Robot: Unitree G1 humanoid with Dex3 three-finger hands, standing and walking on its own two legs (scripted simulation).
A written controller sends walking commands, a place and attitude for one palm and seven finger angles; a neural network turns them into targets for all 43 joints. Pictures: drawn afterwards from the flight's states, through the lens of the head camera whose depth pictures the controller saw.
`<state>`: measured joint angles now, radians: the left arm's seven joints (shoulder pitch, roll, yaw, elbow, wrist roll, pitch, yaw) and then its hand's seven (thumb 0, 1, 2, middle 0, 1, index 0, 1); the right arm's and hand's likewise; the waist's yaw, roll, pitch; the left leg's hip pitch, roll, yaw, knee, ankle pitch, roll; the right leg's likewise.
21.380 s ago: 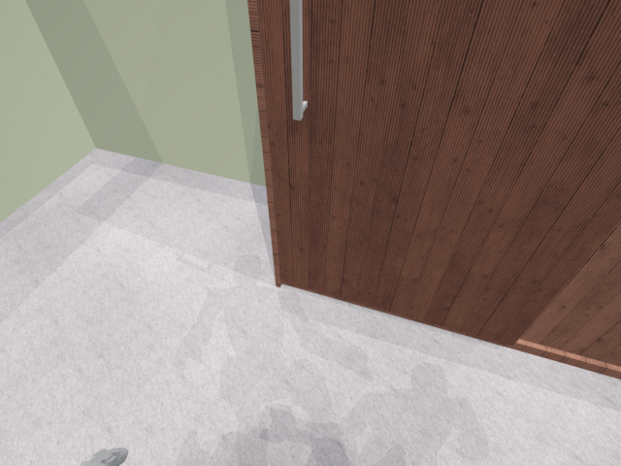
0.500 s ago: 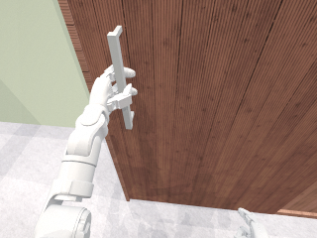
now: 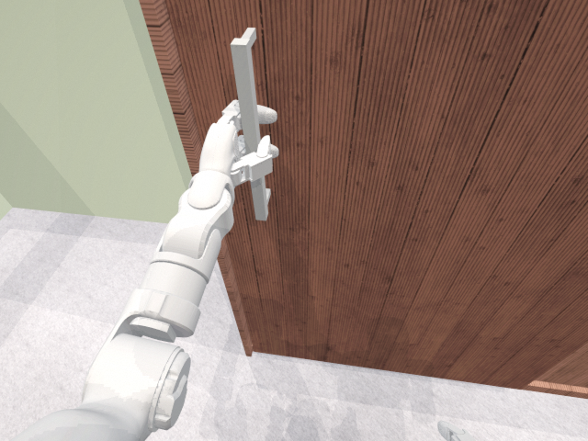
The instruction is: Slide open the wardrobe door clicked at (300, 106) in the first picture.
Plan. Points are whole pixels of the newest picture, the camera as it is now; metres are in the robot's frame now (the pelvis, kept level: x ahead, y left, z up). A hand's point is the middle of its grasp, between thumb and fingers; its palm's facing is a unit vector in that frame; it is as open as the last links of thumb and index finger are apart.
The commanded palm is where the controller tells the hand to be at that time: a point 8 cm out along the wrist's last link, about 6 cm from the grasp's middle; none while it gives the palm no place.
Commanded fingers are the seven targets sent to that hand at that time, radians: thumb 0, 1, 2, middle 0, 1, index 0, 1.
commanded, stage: tug the door sideways, standing still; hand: left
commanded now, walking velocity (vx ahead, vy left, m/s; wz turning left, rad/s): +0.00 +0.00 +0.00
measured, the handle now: (256, 138) +0.48 +0.10 +0.18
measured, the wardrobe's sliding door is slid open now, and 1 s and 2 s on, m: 0.01 0.08 0.48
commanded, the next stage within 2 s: step sideways, sliding the door along in 0.02 s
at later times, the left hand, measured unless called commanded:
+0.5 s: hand (289, 162) +0.43 +0.04 +0.17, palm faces +0.05 -0.99 -0.11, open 5.7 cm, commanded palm +0.41 +0.06 +0.18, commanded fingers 0.00 0.90 0.90 -0.45 -1.40 -0.45 -1.40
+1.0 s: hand (325, 162) +0.44 -0.01 +0.17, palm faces +0.25 -0.96 -0.08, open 5.9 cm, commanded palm +0.41 -0.03 +0.16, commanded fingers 0.00 0.90 0.90 -0.45 -1.40 -0.45 -1.40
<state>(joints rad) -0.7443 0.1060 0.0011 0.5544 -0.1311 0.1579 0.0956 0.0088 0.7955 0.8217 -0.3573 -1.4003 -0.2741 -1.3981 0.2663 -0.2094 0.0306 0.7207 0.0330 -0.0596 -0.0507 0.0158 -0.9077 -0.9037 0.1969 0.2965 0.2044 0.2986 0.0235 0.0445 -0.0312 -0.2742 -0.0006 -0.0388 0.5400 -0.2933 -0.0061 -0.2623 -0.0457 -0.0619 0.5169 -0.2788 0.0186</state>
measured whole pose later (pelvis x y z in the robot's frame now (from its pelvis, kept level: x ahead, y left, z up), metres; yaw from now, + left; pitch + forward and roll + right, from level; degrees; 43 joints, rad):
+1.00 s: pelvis +0.05 -0.20 -0.02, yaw +1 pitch -3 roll -3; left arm -0.59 0.24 0.06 0.15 -0.10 -0.07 0.12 -0.02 0.77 0.87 -0.45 -1.40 -0.23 -1.40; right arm 0.10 -0.14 0.01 0.57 0.05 -0.07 -0.01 0.01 -0.90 -0.90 0.20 0.30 0.21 0.30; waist 0.16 0.06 0.25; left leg -0.19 0.32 0.01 0.60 -0.33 -0.16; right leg -0.33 -0.06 -0.07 0.65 -0.20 0.03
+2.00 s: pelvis +0.06 -0.46 +0.01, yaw -5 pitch -1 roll -5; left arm -0.23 0.16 -0.10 -0.20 -0.03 -0.13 0.08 0.01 0.76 0.84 -0.45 -1.40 -0.23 -1.34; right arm 0.11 -0.16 -0.02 0.57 0.01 -0.05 0.03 0.02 -0.91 -0.90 0.20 0.30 0.20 0.30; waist 0.07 0.06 0.19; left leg -0.19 0.26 0.17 0.50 -0.28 -0.07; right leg -0.52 -0.03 -0.02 1.03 -0.36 0.05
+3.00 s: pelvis -0.02 -0.79 -0.01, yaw -2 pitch +0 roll -3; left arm -0.56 0.24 0.14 0.14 -0.08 0.00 0.20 0.00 0.77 0.85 -0.46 -1.40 -0.25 -1.40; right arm 0.07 -0.27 -0.03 0.68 0.06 -0.01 -0.07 0.02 -0.91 -0.90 0.19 0.29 0.20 0.30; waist 0.07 0.07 0.17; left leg -0.41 0.11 0.05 0.93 -0.58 -0.02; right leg -0.28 -0.11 -0.16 0.59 -0.28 0.06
